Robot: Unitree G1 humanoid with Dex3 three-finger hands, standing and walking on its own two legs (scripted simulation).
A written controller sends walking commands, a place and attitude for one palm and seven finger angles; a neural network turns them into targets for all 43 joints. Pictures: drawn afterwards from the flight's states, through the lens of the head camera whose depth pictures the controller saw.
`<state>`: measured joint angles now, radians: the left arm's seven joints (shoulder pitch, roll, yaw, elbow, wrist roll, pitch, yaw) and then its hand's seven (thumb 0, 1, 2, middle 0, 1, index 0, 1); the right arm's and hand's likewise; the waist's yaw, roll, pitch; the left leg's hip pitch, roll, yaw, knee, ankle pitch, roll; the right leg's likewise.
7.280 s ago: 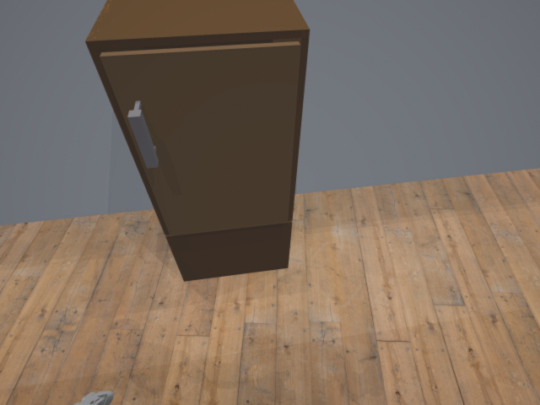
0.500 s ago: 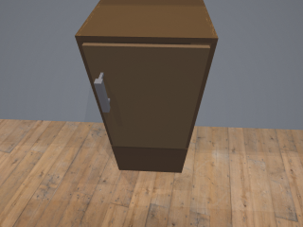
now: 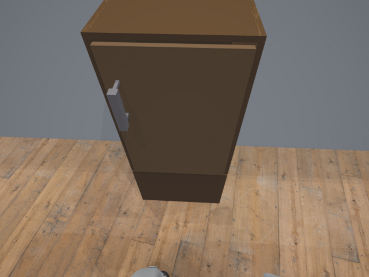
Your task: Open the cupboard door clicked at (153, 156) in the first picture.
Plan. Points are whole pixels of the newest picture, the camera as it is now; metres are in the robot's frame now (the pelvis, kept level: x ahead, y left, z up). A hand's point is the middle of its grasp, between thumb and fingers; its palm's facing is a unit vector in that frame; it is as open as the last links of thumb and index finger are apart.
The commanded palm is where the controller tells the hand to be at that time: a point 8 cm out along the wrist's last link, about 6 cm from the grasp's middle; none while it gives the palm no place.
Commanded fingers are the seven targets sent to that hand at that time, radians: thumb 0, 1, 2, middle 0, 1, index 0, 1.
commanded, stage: come to a stop and stand still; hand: left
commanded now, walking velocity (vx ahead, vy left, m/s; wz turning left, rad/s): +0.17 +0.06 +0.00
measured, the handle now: (120, 106) +0.54 +0.24 +0.03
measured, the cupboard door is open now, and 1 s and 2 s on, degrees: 0 0 0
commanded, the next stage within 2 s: look again from close up in 0.36 s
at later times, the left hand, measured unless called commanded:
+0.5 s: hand out of the picture +0.01 +0.17 -0.16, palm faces +0.05 -0.97 -0.22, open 7.4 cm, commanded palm none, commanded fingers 0.00 0.90 0.90 -0.20 -0.30 -0.20 -0.30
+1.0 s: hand out of the picture +0.03 +0.17 -0.16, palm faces +0.04 -0.98 -0.18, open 7.4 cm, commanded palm none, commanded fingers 0.00 0.90 0.90 -0.20 -0.30 -0.20 -0.30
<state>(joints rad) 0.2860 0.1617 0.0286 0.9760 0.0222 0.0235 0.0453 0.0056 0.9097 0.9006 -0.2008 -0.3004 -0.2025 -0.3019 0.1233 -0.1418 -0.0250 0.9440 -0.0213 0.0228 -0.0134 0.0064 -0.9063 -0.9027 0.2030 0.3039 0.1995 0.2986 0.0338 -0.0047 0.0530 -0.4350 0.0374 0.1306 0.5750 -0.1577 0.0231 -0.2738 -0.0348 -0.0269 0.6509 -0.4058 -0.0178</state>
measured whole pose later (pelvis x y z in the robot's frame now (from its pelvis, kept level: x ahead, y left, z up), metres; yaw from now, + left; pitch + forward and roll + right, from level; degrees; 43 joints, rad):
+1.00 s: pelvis +0.03 +0.00 +0.02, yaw +1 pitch +0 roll +0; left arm 0.29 0.16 -0.01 1.09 0.01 -0.01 0.04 0.01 0.91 0.90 -0.20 -0.30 -0.20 -0.30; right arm 0.27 -0.15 0.02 1.11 -0.02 -0.02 -0.03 0.02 -0.93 -0.90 0.20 0.30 0.20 0.30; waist 0.01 -0.02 0.01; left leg -0.20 -0.01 0.07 0.48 -0.28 0.03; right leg -0.14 0.01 -0.05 0.48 -0.33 -0.03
